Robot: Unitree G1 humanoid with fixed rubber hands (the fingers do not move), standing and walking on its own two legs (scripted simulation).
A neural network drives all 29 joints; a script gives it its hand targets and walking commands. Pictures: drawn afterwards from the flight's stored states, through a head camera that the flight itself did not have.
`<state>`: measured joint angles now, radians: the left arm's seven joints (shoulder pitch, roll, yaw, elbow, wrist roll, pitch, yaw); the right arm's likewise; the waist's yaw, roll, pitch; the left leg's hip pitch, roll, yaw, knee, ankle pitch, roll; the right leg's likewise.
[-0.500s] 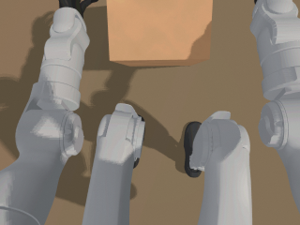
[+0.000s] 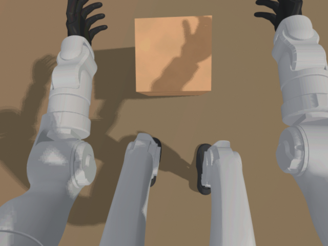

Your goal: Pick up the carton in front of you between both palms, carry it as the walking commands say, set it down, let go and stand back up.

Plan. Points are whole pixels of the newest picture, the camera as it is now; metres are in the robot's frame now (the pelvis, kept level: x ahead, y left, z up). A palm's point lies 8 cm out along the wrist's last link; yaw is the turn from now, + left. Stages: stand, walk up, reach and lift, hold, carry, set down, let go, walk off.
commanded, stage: set down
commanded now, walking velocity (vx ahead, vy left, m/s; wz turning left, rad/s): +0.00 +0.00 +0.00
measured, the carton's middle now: (173, 64) +0.52 +0.04 -0.40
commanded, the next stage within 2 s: let go in 0.32 s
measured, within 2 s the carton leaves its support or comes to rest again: neither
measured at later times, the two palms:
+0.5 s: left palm (30, 16) +0.48 +0.22 +0.03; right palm out of the picture +0.53 -0.18 +0.03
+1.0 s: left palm out of the picture +0.33 +0.24 +0.15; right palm out of the picture +0.36 -0.21 +0.14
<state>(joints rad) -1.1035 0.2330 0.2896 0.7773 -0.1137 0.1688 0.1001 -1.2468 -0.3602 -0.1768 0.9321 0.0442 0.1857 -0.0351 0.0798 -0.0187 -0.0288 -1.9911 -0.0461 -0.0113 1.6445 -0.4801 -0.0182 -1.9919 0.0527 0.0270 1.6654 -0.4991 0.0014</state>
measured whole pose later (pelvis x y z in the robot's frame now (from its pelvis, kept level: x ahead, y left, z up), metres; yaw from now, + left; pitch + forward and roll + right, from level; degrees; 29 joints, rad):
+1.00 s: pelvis +0.10 +0.01 +0.23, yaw -1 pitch +21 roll +0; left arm -0.02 0.18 0.09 0.52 -0.01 -0.01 -0.07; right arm -0.10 -0.18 -0.13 0.57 -0.04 0.00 0.01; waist 0.05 0.02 -0.07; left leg -0.71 -0.04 -0.03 0.64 -0.29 0.01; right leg -0.70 0.03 0.05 0.63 -0.29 0.00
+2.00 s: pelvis +0.12 +0.01 +0.25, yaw -1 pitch +0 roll +0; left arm 0.20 0.34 0.04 0.69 0.04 0.02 0.02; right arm 0.19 -0.33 -0.05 0.73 -0.04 0.01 -0.02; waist 0.00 -0.03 0.01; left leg -0.19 -0.03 -0.04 0.51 -0.31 0.02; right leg -0.17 0.02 0.05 0.49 -0.31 0.00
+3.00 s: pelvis +0.10 +0.01 +0.26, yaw -1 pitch -2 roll +0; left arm 0.15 0.38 0.01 0.97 0.02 -0.01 0.02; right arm 0.14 -0.37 -0.01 0.99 -0.02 -0.01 -0.02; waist 0.00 -0.01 0.02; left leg -0.11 -0.03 -0.04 0.37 -0.22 0.02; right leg -0.10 0.02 0.06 0.36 -0.22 0.01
